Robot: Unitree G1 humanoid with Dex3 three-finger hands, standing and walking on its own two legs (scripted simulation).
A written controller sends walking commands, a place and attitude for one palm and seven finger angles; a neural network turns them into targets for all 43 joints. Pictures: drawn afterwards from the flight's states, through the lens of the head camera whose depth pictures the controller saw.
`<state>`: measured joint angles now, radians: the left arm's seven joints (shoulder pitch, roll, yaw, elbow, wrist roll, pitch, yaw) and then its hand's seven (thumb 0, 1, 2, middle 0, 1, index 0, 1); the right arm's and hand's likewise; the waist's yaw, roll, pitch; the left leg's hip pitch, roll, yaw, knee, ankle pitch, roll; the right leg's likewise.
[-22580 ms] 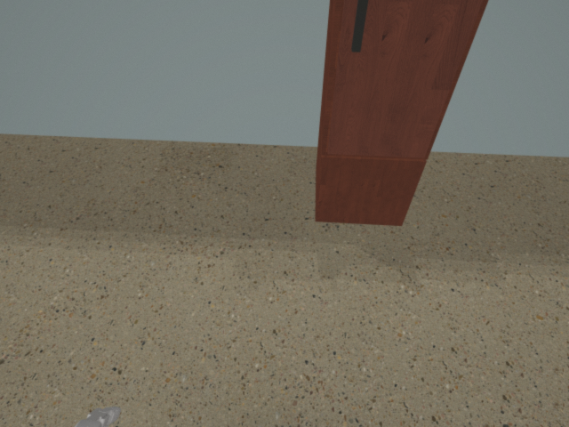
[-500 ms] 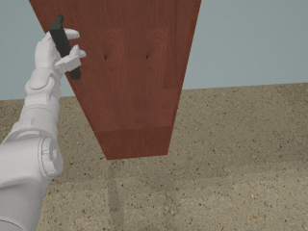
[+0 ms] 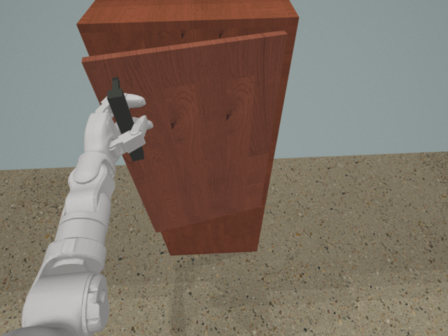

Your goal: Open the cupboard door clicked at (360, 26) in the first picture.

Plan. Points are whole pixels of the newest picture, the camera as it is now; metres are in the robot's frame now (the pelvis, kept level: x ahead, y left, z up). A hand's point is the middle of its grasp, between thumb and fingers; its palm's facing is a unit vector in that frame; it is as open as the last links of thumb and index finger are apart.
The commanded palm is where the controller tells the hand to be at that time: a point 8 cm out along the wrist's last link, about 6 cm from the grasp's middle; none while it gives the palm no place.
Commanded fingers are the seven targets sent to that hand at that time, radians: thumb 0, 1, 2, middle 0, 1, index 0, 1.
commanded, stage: pull the door open along its arc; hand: left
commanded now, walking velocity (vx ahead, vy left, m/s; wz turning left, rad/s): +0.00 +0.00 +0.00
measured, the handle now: (127, 120) +0.48 +0.17 +0.15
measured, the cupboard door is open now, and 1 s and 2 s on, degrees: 13 43 50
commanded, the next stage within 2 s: open thumb and fingers to let go in 0.56 s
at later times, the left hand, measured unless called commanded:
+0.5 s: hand (195, 185) +0.31 +0.04 +0.15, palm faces +0.39 -0.92 +0.01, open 5.8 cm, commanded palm +0.24 +0.06 +0.15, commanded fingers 0.00 0.90 0.90 -0.40 -1.35 -0.40 -1.35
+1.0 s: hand (194, 193) +0.30 +0.04 +0.15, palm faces +0.39 -0.92 +0.01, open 8.8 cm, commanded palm +0.25 +0.07 +0.15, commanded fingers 0.00 -0.36 0.36 -0.31 -1.22 -0.31 -1.22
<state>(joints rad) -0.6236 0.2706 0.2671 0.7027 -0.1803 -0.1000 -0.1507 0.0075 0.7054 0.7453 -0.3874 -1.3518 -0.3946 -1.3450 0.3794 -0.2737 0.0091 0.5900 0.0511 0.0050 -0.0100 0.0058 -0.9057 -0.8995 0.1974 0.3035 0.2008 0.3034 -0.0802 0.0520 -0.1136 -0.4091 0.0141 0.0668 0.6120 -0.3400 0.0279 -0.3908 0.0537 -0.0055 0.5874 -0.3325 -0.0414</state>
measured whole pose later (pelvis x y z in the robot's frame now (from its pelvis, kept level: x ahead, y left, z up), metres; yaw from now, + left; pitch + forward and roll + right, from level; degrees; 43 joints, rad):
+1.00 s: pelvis -0.02 -0.04 +0.01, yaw +5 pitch -2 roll +0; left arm -0.15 -0.13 -0.24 -0.04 0.00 0.25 0.59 0.00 0.24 0.62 -0.36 -1.29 -0.36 -1.28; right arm 0.11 -0.19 0.01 0.64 -0.02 0.11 0.02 0.01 -0.91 -0.90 0.19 0.30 0.20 0.30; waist 0.02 0.06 -0.02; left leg -0.21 0.00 -0.03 0.51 -0.27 -0.02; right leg -0.17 0.05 -0.10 0.50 -0.31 -0.08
